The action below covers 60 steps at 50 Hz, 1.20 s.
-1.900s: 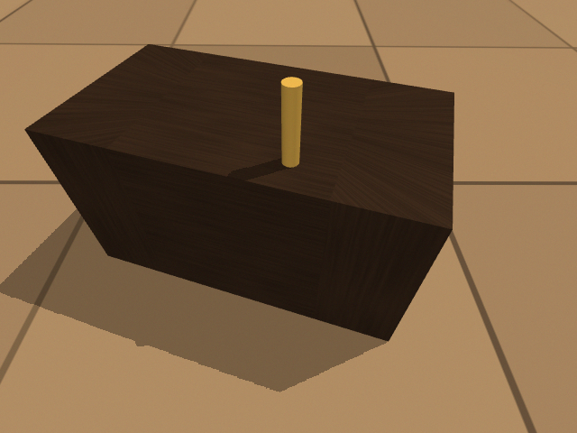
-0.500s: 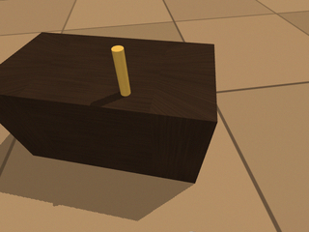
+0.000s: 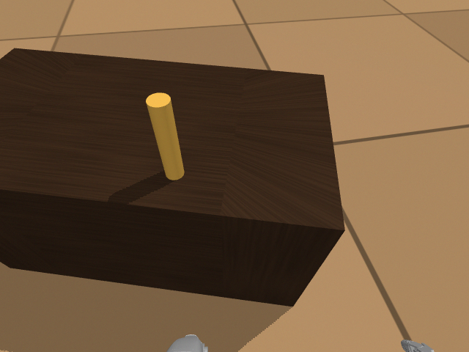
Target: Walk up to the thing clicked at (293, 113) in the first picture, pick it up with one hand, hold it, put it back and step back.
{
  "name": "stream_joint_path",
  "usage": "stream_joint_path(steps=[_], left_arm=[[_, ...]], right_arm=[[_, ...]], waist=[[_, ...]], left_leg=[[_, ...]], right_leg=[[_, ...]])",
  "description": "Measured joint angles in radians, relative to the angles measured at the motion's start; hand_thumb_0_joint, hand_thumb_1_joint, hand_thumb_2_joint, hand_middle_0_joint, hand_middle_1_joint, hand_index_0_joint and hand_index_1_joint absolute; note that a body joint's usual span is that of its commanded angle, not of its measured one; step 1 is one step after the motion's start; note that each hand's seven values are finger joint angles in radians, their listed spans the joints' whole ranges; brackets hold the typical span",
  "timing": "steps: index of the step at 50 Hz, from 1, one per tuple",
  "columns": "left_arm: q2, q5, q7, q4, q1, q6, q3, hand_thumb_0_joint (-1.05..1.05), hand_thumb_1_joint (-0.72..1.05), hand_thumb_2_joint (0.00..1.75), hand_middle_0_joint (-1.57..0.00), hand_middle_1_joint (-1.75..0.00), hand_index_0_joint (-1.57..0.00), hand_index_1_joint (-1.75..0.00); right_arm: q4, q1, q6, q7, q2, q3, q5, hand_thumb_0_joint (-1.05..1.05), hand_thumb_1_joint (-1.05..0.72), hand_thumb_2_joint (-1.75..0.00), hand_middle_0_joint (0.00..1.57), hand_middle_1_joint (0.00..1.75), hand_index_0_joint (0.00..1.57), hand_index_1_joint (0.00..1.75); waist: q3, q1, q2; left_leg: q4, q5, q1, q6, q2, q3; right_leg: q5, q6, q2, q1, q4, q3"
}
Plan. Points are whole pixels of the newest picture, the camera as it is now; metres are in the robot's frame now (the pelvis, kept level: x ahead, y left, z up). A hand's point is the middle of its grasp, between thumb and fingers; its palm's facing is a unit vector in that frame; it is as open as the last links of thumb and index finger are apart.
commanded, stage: walk up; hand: left
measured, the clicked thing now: (167, 141) +0.54 +0.19 +0.02
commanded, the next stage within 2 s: none
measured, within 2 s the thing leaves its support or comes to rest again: neither
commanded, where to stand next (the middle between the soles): +0.10 +0.01 m, yaw -5 degrees
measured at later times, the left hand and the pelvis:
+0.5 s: hand (112, 315) +0.20 +0.26 -0.13, palm faces -0.17 -0.90 -0.41, open 7.4 cm; pelvis +0.06 +0.01 +0.00, yaw -7 degrees
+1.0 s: hand out of the picture +0.13 +0.27 -0.14, palm faces -0.11 -0.93 -0.35, open 7.4 cm; pelvis +0.03 +0.01 +0.01, yaw -6 degrees
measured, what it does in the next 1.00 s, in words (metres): steps on the spot: right foot, then left foot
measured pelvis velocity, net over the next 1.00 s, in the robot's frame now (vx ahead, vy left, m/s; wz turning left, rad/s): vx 0.03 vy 0.01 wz -0.11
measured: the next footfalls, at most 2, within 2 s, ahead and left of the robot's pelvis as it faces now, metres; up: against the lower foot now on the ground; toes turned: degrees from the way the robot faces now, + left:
right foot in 0.38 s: +0.09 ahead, -0.13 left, +0.00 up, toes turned -6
left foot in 0.70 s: +0.09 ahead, +0.15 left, +0.00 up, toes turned -5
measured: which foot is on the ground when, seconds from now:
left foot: down 0.00-0.42, up 0.44-0.68, down 0.70-1.00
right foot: down 0.00-0.00, up 0.02-0.36, down 0.38-1.00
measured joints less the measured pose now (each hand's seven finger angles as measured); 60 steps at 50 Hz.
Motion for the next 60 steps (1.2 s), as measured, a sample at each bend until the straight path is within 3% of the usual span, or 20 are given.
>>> stream_joint_path(steps=[1,4,7,14,19,21,24,26,30,34,35,37,39,41,45,47,49,54,60], left_arm=[[0.004,-0.004,0.008,0.000,-0.015,0.007,0.002,0.00,0.90,0.90,-0.20,-0.30,-0.21,-0.31],[0.012,-0.009,0.027,0.000,-0.053,0.021,-0.006,0.00,0.90,0.90,-0.20,-0.30,-0.21,-0.30],[0.031,-0.019,0.025,-0.013,-0.084,0.022,-0.003,0.00,0.90,0.90,-0.20,-0.30,-0.20,-0.30],[0.015,-0.021,0.017,-0.034,-0.149,0.041,0.002,0.00,0.90,0.90,-0.20,-0.30,-0.20,-0.30],[-0.010,-0.006,0.009,-0.027,-0.179,0.063,-0.002,0.00,0.90,0.90,-0.20,-0.30,-0.20,-0.30],[-0.031,0.003,0.007,-0.018,-0.196,0.067,-0.001,0.00,0.90,0.90,-0.20,-0.30,-0.20,-0.30],[-0.040,0.006,0.003,-0.029,-0.212,0.064,-0.011,0.00,0.90,0.90,-0.20,-0.30,-0.20,-0.30],[-0.049,0.007,0.007,-0.034,-0.223,0.065,-0.016,0.00,0.90,0.90,-0.20,-0.30,-0.21,-0.30],[-0.063,0.017,0.011,-0.040,-0.251,0.074,-0.019,0.00,0.90,0.90,-0.20,-0.30,-0.21,-0.31],[-0.063,0.022,0.006,-0.044,-0.271,0.080,-0.018,0.00,0.90,0.90,-0.20,-0.30,-0.21,-0.31],[-0.057,0.019,0.004,-0.040,-0.276,0.085,-0.016,0.00,0.90,0.90,-0.20,-0.30,-0.21,-0.31],[-0.041,0.007,0.004,-0.017,-0.281,0.100,-0.005,0.00,0.90,0.90,-0.20,-0.30,-0.21,-0.31],[-0.046,0.004,0.005,0.017,-0.270,0.113,-0.002,0.00,0.90,0.90,-0.20,-0.30,-0.21,-0.30],[-0.043,0.002,-0.005,0.044,-0.259,0.115,0.000,0.00,0.90,0.90,-0.20,-0.30,-0.21,-0.30],[-0.026,-0.004,-0.016,0.088,-0.237,0.097,0.011,0.00,0.90,0.90,-0.20,-0.30,-0.20,-0.30],[-0.031,-0.001,-0.010,0.121,-0.238,0.088,0.013,0.00,0.90,0.90,-0.20,-0.30,-0.20,-0.30],[-0.036,0.004,-0.007,0.146,-0.233,0.079,0.005,0.00,0.90,0.90,-0.20,-0.30,-0.20,-0.30],[-0.056,0.005,-0.014,0.196,-0.216,0.079,-0.015,0.00,0.90,0.90,-0.20,-0.30,-0.20,-0.30],[-0.075,0.003,-0.015,0.233,-0.226,0.062,-0.023,0.01,0.90,0.90,-0.20,-0.30,-0.20,-0.30]], right_arm=[[-0.011,-0.009,-0.010,-0.005,0.007,0.002,0.000,0.01,-0.90,-0.90,0.20,0.30,0.21,0.30],[-0.038,-0.011,-0.026,-0.016,0.031,0.017,0.024,0.01,-0.90,-0.90,0.20,0.30,0.21,0.30],[-0.045,0.009,-0.027,-0.029,0.061,0.039,0.035,0.01,-0.90,-0.90,0.20,0.30,0.21,0.30],[-0.038,0.038,-0.026,-0.056,0.047,0.063,0.035,0.01,-0.90,-0.90,0.21,0.30,0.21,0.30],[-0.037,0.032,0.003,-0.065,0.026,0.059,0.046,0.01,-0.90,-0.90,0.21,0.30,0.21,0.30],[-0.023,0.014,0.019,-0.070,0.016,0.054,0.054,0.01,-0.90,-0.90,0.20,0.30,0.21,0.30],[-0.003,-0.016,0.043,-0.084,0.028,0.056,0.057,0.01,-0.90,-0.90,0.20,0.30,0.21,0.30],[0.007,-0.034,0.047,-0.084,0.030,0.057,0.061,0.01,-0.90,-0.90,0.20,0.30,0.21,0.30],[0.021,-0.039,0.035,-0.084,0.024,0.059,0.059,0.01,-0.90,-0.90,0.20,0.30,0.21,0.30],[0.055,-0.017,0.019,-0.085,0.015,0.059,0.047,0.01,-0.90,-0.90,0.20,0.30,0.21,0.30],[0.068,-0.012,0.012,-0.086,0.020,0.056,0.042,0.01,-0.90,-0.90,0.20,0.30,0.21,0.30],[0.096,-0.006,0.002,-0.089,0.048,0.058,0.023,0.01,-0.90,-0.90,0.20,0.30,0.21,0.30],[0.107,0.018,-0.004,-0.083,0.052,0.067,0.015,0.01,-0.90,-0.90,0.20,0.30,0.21,0.30],[0.119,0.028,-0.006,-0.080,0.052,0.070,0.010,0.01,-0.90,-0.90,0.20,0.30,0.21,0.30],[0.128,0.020,-0.017,-0.074,0.048,0.076,0.013,0.01,-0.90,-0.90,0.20,0.30,0.21,0.30],[0.132,-0.009,-0.009,-0.071,0.038,0.076,0.021,0.01,-0.90,-0.90,0.20,0.30,0.21,0.30],[0.131,-0.026,0.000,-0.071,0.036,0.075,0.029,0.01,-0.90,-0.90,0.20,0.30,0.21,0.30],[0.157,-0.040,0.007,-0.059,0.032,0.073,0.029,0.01,-0.90,-0.90,0.20,0.30,0.21,0.30],[0.205,-0.047,0.003,-0.052,0.040,0.082,0.030,0.01,-0.90,-0.90,0.20,0.30,0.21,0.30]], waist=[[0.015,-0.002,-0.016],[0.033,-0.022,-0.009],[0.036,-0.033,-0.029],[0.053,-0.041,-0.038],[0.054,-0.045,-0.017],[0.061,-0.048,0.025],[0.067,-0.040,0.010],[0.067,-0.034,0.003],[0.054,-0.029,-0.003],[0.027,-0.029,-0.011],[0.024,-0.030,-0.027],[0.024,-0.017,-0.091],[-0.004,-0.029,-0.082],[-0.017,-0.036,-0.062],[-0.027,-0.016,-0.056],[-0.006,-0.013,-0.026],[-0.003,-0.019,-0.008],[-0.041,-0.018,0.003],[-0.063,-0.010,0.018]], left_leg=[[0.022,-0.024,0.006,0.002,-0.010,0.019],[0.033,-0.072,0.038,0.015,0.005,0.031],[-0.039,-0.062,0.101,0.019,0.003,0.052],[-0.059,-0.093,0.146,0.029,-0.015,0.098],[0.065,-0.176,0.109,0.014,0.001,0.119],[0.134,-0.204,0.083,0.008,0.034,0.099],[0.278,-0.370,0.033,0.015,-0.018,0.036],[0.347,-0.402,0.011,0.017,-0.044,0.002],[0.347,-0.348,0.016,0.012,-0.056,-0.028],[0.126,-0.298,0.108,0.007,-0.052,-0.022],[0.058,-0.227,0.136,0.005,-0.061,-0.017],[0.019,-0.187,0.171,0.002,-0.094,0.014],[0.014,-0.185,0.172,0.007,-0.080,-0.001],[-0.001,-0.177,0.180,0.009,-0.055,-0.020],[-0.016,-0.163,0.176,-0.013,-0.031,-0.014],[0.001,-0.168,0.174,-0.022,-0.006,-0.021],[-0.007,-0.158,0.175,-0.025,-0.001,-0.034],[-0.083,-0.120,0.198,-0.015,-0.030,-0.032],[-0.156,-0.084,0.233,-0.025,-0.037,-0.032]], right_leg=[[0.016,-0.014,-0.006,-0.040,0.106,0.020],[-0.032,-0.041,0.056,-0.177,0.412,0.022],[0.013,-0.054,0.062,-0.274,0.496,0.003],[0.119,-0.037,0.024,-0.319,0.216,-0.004],[0.181,-0.053,0.029,-0.244,0.044,-0.054],[0.166,-0.049,0.060,-0.237,0.047,-0.071],[0.160,-0.058,0.050,-0.253,0.075,-0.055],[0.176,-0.059,0.046,-0.258,0.058,-0.043],[0.209,-0.056,0.043,-0.273,0.026,-0.039],[0.214,-0.047,0.040,-0.291,0.035,-0.057],[0.207,-0.042,0.030,-0.297,0.053,-0.056],[0.192,-0.039,0.006,-0.292,0.076,-0.017],[0.075,-0.039,0.029,-0.287,0.107,-0.018],[0.034,-0.041,0.040,-0.264,0.133,-0.030],[0.124,-0.049,0.011,-0.160,-0.034,-0.030],[0.211,-0.014,0.027,-0.132,-0.088,-0.043],[0.220,0.000,0.031,-0.125,-0.100,-0.055],[0.218,-0.003,0.005,-0.124,-0.117,-0.052],[0.246,0.007,-0.003,-0.094,-0.175,-0.054]])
